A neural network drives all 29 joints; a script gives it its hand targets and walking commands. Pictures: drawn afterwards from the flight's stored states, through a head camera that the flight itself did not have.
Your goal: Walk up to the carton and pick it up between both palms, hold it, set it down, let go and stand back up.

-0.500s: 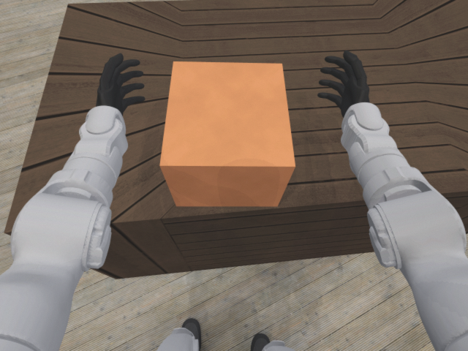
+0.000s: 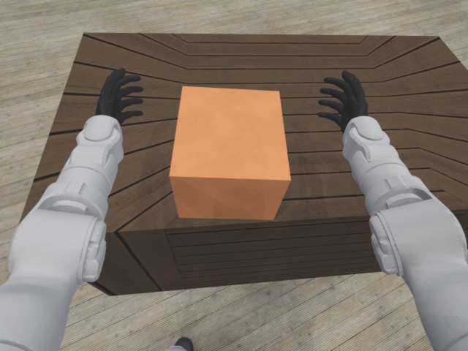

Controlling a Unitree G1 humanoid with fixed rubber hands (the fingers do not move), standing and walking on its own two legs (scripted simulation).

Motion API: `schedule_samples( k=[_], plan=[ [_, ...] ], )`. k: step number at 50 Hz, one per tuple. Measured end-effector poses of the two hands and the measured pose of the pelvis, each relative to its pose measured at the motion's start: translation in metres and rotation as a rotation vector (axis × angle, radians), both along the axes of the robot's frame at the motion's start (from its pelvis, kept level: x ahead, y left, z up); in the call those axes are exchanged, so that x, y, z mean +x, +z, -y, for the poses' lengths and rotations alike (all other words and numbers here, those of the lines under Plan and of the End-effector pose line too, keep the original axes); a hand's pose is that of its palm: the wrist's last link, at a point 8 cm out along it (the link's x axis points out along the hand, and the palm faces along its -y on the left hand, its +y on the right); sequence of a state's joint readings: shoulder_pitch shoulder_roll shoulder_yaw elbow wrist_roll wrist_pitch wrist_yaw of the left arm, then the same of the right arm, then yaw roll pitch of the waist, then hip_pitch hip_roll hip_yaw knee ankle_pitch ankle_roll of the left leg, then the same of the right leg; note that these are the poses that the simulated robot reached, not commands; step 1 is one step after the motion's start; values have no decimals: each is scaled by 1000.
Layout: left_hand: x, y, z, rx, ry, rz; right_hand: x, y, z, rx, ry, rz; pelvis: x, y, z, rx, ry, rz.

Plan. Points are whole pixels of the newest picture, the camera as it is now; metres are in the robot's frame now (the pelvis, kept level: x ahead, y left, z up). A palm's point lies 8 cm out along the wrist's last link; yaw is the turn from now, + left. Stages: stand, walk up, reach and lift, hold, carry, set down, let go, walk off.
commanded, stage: set down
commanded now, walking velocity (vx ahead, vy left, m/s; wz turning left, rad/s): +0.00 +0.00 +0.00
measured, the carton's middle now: (228, 154) +0.50 +0.04 -0.04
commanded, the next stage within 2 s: none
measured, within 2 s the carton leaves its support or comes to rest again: neither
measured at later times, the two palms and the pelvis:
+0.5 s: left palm (110, 166) +0.38 +0.23 +0.06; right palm (349, 170) +0.41 -0.18 +0.07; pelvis +0.00 +0.00 +0.00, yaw +1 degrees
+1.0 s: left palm (110, 222) +0.30 +0.23 +0.01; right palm (350, 226) +0.32 -0.18 +0.02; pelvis +0.01 +0.00 +0.01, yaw +2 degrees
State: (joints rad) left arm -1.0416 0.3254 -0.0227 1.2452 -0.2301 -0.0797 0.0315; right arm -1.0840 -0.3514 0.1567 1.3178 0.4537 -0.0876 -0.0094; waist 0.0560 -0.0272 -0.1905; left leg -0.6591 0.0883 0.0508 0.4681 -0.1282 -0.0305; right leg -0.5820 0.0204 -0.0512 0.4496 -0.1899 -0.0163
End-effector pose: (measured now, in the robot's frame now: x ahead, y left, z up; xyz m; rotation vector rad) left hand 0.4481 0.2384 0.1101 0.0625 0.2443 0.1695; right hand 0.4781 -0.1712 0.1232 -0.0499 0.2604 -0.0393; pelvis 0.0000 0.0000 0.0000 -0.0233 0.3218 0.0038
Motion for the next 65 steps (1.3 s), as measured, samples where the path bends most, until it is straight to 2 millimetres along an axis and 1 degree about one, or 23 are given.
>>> schedule_samples(
  k=[7,12,21,25,35,40,55,65],
  plan=[
    [-26,-28,-3,-5,7,-9,-23,-33,-3,20,14,-5,1,1,0,1,7,31],
    [-42,-39,-4,-11,15,-5,-39,-50,-3,39,13,-6,0,1,-1,1,13,47],
    [-57,-42,3,-26,-2,14,-58,-53,2,32,10,11,0,3,1,7,15,97],
    [-67,-47,5,-32,-6,14,-69,-57,5,28,7,6,1,4,2,10,16,129],
    [-99,-71,4,-44,5,10,-101,-77,2,40,6,-5,2,5,2,14,27,184],
    [-113,-79,5,-39,1,16,-116,-88,3,51,-3,-4,3,5,1,14,32,207],
    [-162,-105,14,-34,-6,-5,-172,-116,17,52,-12,-7,10,6,-1,23,25,286],
    [-184,-118,13,-26,-1,-13,-200,-134,17,54,-14,-10,14,5,0,30,19,318]
  ],
)
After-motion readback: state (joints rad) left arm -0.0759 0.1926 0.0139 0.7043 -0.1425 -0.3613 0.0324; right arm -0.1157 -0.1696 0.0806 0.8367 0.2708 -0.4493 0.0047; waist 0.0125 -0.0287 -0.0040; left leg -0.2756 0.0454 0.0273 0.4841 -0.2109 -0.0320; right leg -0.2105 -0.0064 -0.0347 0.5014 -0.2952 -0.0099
